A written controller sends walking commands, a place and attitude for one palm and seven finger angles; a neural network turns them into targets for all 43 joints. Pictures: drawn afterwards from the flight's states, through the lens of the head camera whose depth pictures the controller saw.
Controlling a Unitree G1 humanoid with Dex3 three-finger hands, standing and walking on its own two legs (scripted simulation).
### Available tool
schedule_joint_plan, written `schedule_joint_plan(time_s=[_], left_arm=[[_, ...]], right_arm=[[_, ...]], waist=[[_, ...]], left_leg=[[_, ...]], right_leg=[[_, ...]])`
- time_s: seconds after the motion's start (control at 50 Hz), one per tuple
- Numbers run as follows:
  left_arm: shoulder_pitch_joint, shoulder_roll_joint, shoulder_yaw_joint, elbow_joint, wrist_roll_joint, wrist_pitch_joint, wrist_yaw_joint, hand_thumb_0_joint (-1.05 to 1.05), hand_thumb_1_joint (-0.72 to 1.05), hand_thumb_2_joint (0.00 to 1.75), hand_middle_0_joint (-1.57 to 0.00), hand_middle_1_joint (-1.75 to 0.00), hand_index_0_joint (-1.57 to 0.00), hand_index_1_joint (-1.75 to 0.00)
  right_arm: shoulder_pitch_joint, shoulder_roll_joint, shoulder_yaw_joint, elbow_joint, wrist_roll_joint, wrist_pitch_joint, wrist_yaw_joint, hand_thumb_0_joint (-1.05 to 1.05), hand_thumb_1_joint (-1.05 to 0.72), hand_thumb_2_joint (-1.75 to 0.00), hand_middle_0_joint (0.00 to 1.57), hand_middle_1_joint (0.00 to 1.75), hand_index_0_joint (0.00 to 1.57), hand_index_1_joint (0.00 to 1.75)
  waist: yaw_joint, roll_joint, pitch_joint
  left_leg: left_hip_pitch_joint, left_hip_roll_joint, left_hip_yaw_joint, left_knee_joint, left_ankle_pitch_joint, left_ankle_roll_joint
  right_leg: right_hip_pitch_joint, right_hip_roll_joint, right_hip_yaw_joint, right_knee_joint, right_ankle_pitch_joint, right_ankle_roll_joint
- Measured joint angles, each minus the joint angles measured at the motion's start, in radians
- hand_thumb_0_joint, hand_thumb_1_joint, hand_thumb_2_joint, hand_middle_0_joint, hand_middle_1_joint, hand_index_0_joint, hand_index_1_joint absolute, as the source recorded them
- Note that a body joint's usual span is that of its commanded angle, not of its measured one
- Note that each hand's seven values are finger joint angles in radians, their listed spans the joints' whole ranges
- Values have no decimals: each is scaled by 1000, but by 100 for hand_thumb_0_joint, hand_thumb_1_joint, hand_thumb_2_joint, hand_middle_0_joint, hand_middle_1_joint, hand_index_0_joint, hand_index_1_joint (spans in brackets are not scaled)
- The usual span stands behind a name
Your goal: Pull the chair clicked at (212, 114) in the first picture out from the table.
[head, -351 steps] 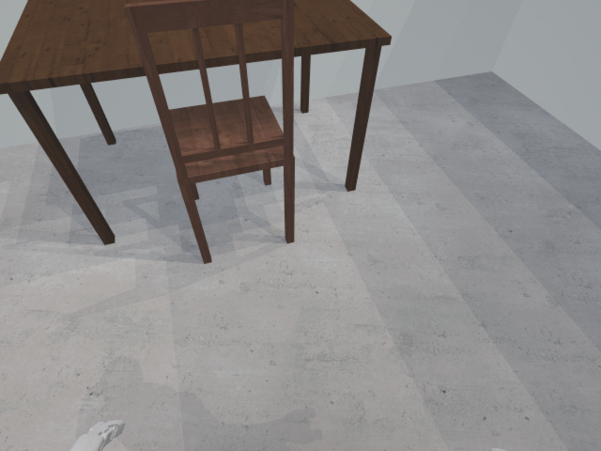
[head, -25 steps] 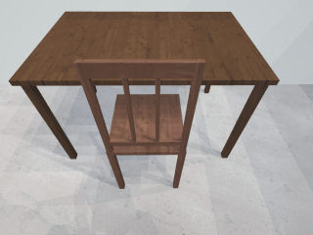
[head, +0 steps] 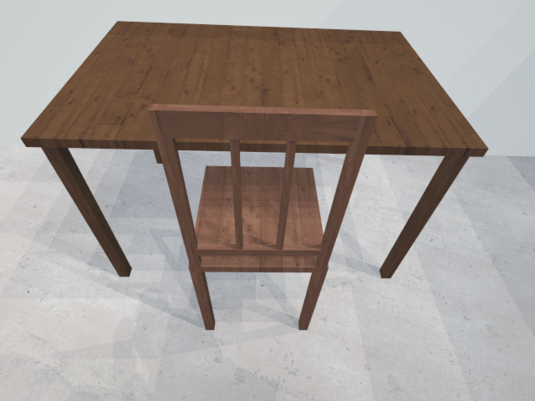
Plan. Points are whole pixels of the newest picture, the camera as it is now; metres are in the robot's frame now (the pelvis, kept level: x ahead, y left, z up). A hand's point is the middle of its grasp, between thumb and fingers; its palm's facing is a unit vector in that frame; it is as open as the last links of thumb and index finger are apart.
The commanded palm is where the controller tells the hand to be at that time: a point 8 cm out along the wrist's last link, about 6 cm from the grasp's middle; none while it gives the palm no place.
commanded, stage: look again from close up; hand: left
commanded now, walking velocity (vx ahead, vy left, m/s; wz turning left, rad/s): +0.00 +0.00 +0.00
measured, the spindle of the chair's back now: (237, 201) +0.52 +0.09 -0.05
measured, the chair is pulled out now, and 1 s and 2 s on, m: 0.00 0.00 0.00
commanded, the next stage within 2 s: shuffle to correct the standing spot in 0.74 s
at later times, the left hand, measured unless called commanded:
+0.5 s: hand out of the picture -0.03 +0.18 -0.18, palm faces +0.01 -0.99 -0.16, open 7.3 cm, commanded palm none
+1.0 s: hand out of the picture -0.03 +0.17 -0.18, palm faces +0.02 -0.99 -0.15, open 7.3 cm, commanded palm none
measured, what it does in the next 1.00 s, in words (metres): stands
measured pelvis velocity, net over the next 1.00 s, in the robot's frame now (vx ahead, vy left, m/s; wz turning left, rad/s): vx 0.00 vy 0.01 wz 0.01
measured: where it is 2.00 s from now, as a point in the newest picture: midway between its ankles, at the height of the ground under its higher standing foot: outside the picture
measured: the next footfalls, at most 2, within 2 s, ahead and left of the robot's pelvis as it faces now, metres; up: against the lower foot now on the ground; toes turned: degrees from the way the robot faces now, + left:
right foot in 1.70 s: +0.15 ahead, -0.23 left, +0.00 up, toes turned -1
left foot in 1.98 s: +0.13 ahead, -0.04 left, +0.00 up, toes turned +5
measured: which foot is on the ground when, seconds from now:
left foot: down 0.00-1.00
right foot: down 0.00-1.00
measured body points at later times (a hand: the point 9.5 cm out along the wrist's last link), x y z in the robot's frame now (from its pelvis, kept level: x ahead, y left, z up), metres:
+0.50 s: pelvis +0.00 +0.02 +0.00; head +0.01 +0.03 +0.45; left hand -0.03 +0.24 -0.16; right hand +0.01 -0.20 -0.15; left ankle +0.00 +0.09 -0.74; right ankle -0.05 -0.11 -0.74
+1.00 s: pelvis +0.00 +0.01 +0.00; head +0.01 +0.02 +0.45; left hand -0.03 +0.22 -0.16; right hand +0.00 -0.21 -0.15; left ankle +0.00 +0.09 -0.74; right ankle -0.05 -0.11 -0.74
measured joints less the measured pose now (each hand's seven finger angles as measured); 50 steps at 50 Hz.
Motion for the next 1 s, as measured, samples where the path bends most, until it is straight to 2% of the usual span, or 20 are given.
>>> schedule_joint_plan(time_s=[0.48, 0.86, 1.0], left_arm=[[39, -17, -12, 54, 1, 15, -5, 0, 91, 90, -20, -29, -20, -30], [40, -32, -13, 62, 0, 8, -3, 0, 91, 90, -20, -29, -20, -30], [44, -28, -9, 68, 6, 13, -8, 0, 91, 90, -20, -29, -20, -30]], right_arm=[[2, 11, 3, 46, 8, 0, -1, 1, -92, -90, 20, 30, 20, 30], [10, 21, 0, 63, 9, -2, -3, 1, -92, -90, 20, 30, 20, 30], [23, 35, -4, 69, 6, 1, -2, 1, -92, -90, 20, 30, 20, 30]], waist=[[9, -12, 20], [8, -11, 22], [-2, -25, 6]], left_leg=[[38, -41, 17, -86, 45, 33], [41, -38, 14, -105, 58, 28], [41, -42, 3, -96, 49, 23]], right_leg=[[18, -41, 16, -46, 27, 36], [19, -38, 13, -57, 35, 31], [14, -41, 2, -30, 14, 23]])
